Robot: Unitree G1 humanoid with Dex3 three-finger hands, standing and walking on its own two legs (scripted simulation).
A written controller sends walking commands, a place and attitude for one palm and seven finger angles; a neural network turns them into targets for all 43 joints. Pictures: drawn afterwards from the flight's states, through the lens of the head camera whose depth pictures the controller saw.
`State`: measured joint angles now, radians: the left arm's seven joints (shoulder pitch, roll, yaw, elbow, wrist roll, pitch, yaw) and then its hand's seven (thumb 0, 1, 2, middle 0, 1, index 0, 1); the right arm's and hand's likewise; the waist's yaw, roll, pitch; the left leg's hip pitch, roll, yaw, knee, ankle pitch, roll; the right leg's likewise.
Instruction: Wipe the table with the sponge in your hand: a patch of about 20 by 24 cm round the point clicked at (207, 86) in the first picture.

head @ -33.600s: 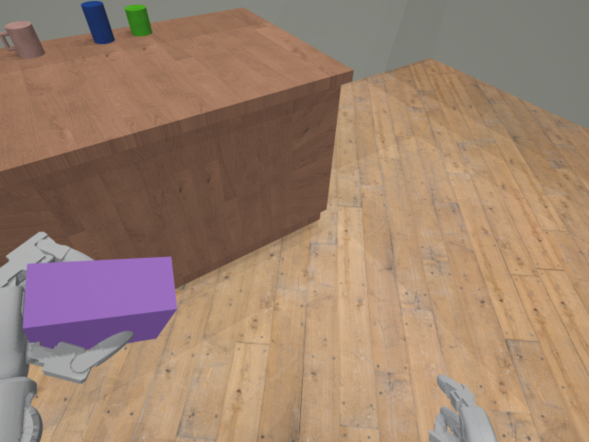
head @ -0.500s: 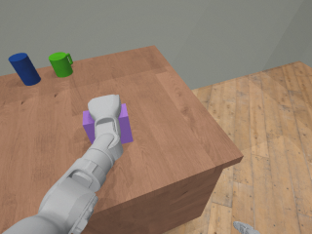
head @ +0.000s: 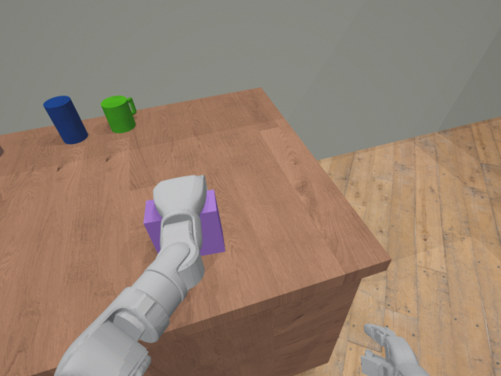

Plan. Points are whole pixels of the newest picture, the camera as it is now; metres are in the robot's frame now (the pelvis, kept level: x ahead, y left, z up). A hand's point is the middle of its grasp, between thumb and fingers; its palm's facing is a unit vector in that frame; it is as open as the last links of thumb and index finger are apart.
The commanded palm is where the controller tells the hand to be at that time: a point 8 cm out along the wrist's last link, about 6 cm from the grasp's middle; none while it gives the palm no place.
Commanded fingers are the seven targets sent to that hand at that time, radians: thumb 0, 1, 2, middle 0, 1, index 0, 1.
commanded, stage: wipe back along the third lane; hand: left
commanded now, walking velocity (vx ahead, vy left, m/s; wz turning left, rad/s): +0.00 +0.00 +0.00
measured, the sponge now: (189, 233) +0.37 +0.16 +0.02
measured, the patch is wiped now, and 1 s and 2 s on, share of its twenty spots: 1.00 1.00 1.00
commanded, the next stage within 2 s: slide back across to the middle lane in 0.72 s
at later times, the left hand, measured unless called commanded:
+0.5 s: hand (201, 241) +0.32 +0.12 +0.07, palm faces +0.03 -0.07 -1.00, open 9.8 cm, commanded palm +0.27 +0.11 +0.11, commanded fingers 0.00 0.10 1.30 -1.20 -1.60 -1.20 -1.60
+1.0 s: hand (201, 259) +0.28 +0.11 +0.07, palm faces +0.06 -0.16 -0.98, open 9.8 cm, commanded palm +0.24 +0.13 +0.12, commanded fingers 0.00 0.10 1.30 -1.20 -1.60 -1.20 -1.60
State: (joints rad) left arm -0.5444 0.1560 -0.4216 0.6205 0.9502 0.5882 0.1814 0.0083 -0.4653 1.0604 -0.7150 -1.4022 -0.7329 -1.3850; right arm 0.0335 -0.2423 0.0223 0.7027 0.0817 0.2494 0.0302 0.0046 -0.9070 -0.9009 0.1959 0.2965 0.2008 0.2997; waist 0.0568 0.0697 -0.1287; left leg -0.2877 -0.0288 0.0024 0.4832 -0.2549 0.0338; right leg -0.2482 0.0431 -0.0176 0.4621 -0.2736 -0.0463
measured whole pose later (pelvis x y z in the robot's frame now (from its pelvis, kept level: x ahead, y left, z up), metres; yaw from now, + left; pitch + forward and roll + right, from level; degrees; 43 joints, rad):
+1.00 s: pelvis -0.02 -0.03 +0.00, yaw -2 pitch -3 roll +1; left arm -0.16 0.21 -0.41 0.15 0.95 0.58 0.14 0.01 -0.47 1.06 -0.71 -1.41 -0.73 -1.38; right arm -0.02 -0.25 0.02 0.69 0.08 0.20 0.05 0.01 -0.91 -0.90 0.19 0.30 0.20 0.30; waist 0.08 0.10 -0.09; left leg -0.18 0.02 0.02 0.46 -0.23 0.00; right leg -0.16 0.09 0.00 0.47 -0.26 -0.09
